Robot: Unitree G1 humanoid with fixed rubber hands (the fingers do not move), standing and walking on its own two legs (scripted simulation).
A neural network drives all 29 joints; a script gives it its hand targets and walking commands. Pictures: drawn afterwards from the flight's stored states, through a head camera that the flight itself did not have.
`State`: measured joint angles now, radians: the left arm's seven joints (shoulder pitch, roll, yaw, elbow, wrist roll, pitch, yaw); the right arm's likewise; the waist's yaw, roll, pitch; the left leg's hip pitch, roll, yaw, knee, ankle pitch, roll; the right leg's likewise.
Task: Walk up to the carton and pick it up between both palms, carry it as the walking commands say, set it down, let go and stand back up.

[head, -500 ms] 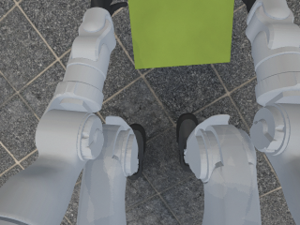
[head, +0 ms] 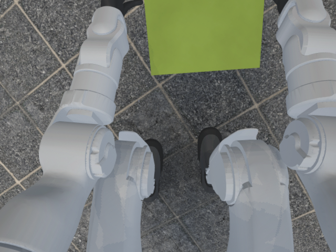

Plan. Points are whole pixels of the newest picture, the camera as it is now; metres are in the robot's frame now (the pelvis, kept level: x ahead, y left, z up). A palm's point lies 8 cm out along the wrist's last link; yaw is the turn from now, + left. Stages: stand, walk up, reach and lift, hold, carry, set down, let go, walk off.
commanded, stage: set down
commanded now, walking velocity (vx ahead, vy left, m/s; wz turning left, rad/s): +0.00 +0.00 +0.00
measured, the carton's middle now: (198, 12) +0.54 -0.07 -0.27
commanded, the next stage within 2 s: none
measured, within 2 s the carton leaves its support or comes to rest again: rests again in 0.44 s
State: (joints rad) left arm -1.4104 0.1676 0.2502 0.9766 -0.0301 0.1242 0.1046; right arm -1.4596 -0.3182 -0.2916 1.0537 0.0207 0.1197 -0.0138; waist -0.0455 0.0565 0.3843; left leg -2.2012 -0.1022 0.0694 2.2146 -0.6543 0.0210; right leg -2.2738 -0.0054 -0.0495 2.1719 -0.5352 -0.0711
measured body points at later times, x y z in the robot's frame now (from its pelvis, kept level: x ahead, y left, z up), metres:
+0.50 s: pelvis +0.00 +0.00 +0.00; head +0.37 -0.04 +0.24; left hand +0.55 +0.09 -0.19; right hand +0.54 -0.22 -0.20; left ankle +0.09 +0.10 -0.34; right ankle +0.12 -0.10 -0.34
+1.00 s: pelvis -0.01 +0.00 -0.01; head +0.36 -0.04 +0.24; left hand +0.54 +0.11 -0.19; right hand +0.50 -0.26 -0.21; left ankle +0.09 +0.10 -0.34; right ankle +0.12 -0.10 -0.34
